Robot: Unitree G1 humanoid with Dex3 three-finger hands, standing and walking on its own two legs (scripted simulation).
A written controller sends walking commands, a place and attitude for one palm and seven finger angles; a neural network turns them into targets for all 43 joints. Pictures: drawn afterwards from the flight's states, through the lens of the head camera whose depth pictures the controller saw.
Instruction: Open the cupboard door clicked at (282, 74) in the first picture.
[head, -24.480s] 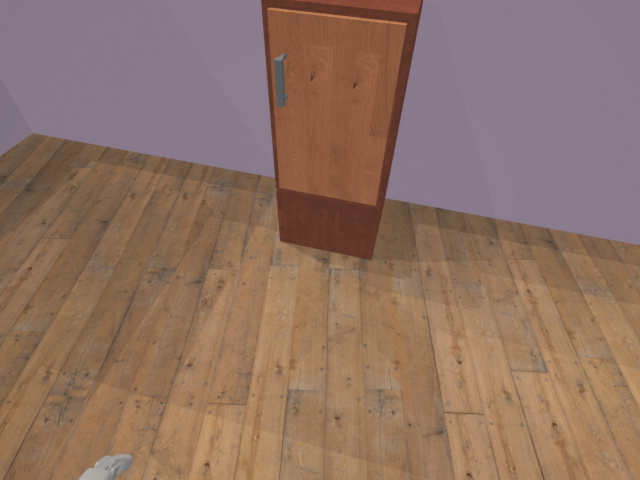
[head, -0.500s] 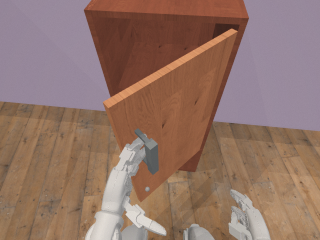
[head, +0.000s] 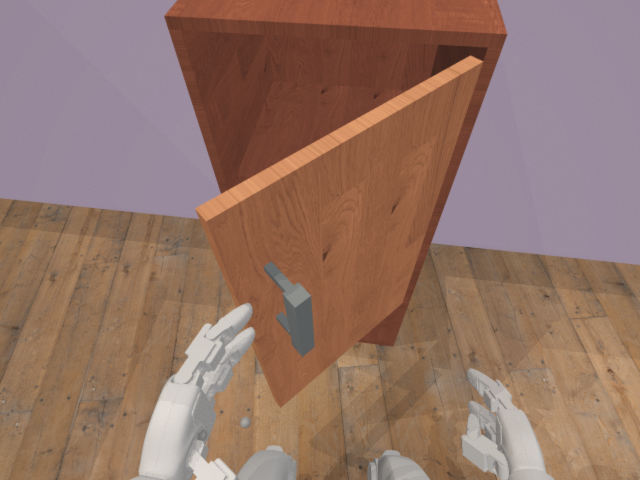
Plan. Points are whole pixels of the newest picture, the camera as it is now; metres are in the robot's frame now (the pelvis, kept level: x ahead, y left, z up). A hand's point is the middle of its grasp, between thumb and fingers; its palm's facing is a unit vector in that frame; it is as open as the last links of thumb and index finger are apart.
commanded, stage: slide the hand sideways off the handle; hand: left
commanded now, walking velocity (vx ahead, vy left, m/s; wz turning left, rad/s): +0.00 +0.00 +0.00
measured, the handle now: (289, 311) +0.30 +0.05 +0.07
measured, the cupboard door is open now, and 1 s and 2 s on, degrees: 48 48 48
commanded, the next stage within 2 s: draw the hand back to the body in 0.18 s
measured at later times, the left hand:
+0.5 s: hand (179, 436) +0.16 +0.13 +0.10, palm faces -0.09 -0.99 -0.07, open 16.3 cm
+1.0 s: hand (58, 399) +0.17 +0.21 +0.16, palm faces +0.19 -0.93 -0.32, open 14.8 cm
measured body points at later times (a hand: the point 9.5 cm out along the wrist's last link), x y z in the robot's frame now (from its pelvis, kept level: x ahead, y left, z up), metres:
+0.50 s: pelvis -0.02 +0.00 +0.00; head +0.01 -0.01 +0.45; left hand +0.16 +0.19 +0.11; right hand +0.17 -0.22 -0.06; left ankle +0.00 +0.12 -0.65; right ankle +0.01 -0.10 -0.65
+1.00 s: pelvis +0.01 +0.03 +0.06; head -0.01 +0.01 +0.51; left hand +0.16 +0.26 +0.18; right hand +0.19 -0.19 -0.01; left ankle +0.00 +0.12 -0.65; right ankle +0.01 -0.10 -0.65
